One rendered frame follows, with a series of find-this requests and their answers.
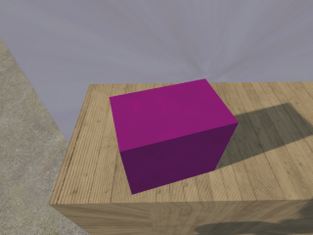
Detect carton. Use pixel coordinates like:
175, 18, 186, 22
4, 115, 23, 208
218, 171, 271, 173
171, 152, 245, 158
109, 78, 239, 195

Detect pedestal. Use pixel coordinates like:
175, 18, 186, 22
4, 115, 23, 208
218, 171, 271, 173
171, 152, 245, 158
48, 81, 313, 235

